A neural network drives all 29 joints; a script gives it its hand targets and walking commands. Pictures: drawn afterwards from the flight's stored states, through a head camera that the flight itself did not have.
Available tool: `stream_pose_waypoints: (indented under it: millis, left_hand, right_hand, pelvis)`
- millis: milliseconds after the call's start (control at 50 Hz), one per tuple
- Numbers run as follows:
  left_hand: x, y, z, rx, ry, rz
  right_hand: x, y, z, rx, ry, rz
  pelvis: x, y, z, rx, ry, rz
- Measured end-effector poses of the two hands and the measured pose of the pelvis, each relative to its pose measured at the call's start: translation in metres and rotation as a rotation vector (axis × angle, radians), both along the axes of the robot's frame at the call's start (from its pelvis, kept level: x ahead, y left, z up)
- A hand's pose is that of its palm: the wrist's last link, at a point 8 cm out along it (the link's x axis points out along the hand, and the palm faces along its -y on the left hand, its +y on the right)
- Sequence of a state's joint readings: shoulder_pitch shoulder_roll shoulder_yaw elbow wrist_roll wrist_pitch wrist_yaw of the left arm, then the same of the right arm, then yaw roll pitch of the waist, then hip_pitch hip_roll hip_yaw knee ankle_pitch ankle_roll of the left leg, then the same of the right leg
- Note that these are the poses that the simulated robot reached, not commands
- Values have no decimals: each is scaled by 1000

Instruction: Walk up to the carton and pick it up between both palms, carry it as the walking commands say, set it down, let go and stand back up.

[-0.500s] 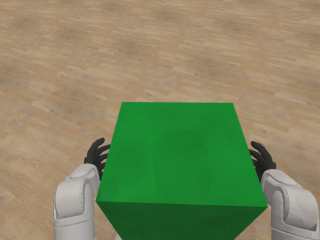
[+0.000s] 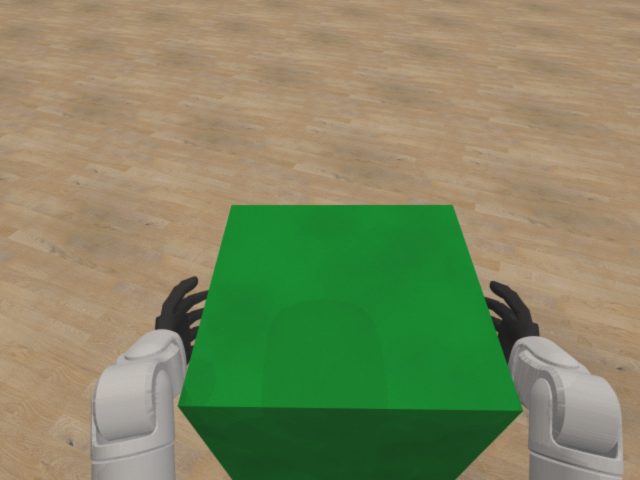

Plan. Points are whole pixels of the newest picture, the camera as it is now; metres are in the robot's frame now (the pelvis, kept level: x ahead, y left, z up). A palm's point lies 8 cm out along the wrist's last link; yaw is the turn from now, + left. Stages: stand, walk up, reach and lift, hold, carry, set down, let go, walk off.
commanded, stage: carry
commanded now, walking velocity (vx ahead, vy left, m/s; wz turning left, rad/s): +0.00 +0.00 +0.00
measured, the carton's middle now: (340, 348) +0.29 +0.01 +0.00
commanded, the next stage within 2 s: hold in 1.28 s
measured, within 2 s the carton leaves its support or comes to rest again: neither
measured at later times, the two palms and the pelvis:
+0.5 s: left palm (188, 364) +0.22 +0.18 +0.07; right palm (540, 372) +0.22 -0.20 +0.08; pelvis -0.02 -0.01 +0.00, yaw +0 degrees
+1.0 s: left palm (186, 356) +0.23 +0.19 +0.07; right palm (530, 371) +0.23 -0.20 +0.07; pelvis -0.02 +0.00 +0.00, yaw +0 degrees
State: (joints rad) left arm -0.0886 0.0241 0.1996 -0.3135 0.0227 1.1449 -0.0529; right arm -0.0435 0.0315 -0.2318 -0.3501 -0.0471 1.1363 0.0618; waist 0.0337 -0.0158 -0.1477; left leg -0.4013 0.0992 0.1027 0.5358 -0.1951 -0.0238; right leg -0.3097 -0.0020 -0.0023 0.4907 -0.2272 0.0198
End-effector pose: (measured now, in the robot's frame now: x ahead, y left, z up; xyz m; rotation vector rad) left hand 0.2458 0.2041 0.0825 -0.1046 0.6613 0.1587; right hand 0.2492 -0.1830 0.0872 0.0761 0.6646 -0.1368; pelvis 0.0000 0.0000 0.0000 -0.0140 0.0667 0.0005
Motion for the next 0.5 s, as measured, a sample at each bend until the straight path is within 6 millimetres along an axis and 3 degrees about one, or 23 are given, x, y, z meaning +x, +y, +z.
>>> stream_pose_waypoints:
  millis: [100, 200, 500]
  left_hand:
    - [-11, -30, -3, 9, 28, -29]
    - [-18, -44, -6, 16, 32, -48]
    - [-22, -20, -10, -4, 29, -5]
  right_hand:
    - [-24, -30, -9, 19, 28, -37]
    - [-38, -44, -13, 24, 32, -55]
    - [-24, -20, -8, 2, 29, -12]
  pelvis:
    - [-12, -13, -1, 6, -15, 2]
    - [-20, -19, -3, 11, -26, -3]
    - [-20, -13, -2, 12, -24, -2]
